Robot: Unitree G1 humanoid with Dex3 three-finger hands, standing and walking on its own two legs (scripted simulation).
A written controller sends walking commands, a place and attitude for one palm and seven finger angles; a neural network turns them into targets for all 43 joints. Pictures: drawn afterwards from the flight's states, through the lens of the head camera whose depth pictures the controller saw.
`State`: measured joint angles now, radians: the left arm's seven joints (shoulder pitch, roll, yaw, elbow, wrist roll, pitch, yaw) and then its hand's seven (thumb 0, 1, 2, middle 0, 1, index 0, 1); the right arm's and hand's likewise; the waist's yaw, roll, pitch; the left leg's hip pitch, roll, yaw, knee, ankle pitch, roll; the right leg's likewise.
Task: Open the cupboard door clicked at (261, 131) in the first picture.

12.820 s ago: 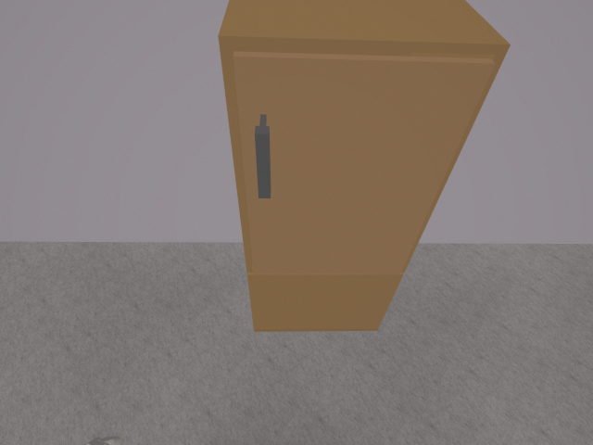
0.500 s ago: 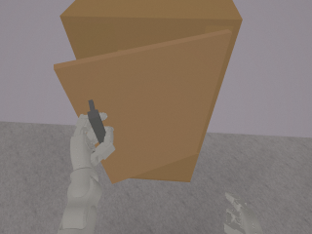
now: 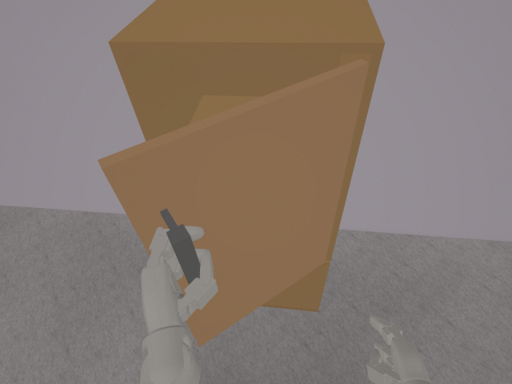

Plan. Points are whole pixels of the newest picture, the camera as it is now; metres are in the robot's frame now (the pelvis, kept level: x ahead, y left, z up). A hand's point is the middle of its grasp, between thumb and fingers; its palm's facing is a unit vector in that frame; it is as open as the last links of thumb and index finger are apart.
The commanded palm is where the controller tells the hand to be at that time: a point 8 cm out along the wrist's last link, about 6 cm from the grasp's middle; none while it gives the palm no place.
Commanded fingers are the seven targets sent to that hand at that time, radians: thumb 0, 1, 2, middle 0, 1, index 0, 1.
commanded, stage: open thumb and fingers to let go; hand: left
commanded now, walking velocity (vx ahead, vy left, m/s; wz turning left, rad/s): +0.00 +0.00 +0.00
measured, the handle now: (183, 253) +0.28 +0.13 +0.09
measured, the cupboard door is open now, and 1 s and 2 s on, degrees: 41 40 42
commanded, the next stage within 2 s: slide the hand sideways off the handle in 0.72 s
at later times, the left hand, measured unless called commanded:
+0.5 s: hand (197, 277) +0.24 +0.10 +0.10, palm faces +0.30 -0.96 +0.01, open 13.6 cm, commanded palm +0.19 +0.13 +0.09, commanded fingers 0.00 -0.50 0.30 -0.22 -0.75 -0.22 -0.75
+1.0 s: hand (192, 297) +0.22 +0.10 +0.09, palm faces -0.07 -0.99 -0.10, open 16.0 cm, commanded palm +0.19 +0.13 +0.09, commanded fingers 0.00 -0.50 0.30 -0.15 -0.30 -0.15 -0.30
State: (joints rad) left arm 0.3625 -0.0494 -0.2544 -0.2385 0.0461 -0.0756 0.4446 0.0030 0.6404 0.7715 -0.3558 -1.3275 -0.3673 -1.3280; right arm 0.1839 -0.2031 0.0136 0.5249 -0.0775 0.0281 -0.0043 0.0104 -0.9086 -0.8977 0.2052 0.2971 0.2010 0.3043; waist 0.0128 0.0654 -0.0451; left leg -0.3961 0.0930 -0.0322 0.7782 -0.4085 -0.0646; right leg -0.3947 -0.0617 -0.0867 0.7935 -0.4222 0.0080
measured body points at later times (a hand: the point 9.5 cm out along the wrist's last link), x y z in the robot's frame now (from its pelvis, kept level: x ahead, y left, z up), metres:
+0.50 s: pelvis -0.02 +0.02 +0.00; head -0.03 +0.01 +0.45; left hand +0.22 +0.15 +0.10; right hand +0.17 -0.18 -0.08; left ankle +0.00 +0.17 -0.71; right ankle +0.00 -0.12 -0.71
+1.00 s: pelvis -0.03 +0.03 +0.00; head -0.02 +0.02 +0.45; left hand +0.21 +0.16 +0.10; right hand +0.16 -0.17 -0.08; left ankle +0.00 +0.17 -0.71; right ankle +0.00 -0.12 -0.71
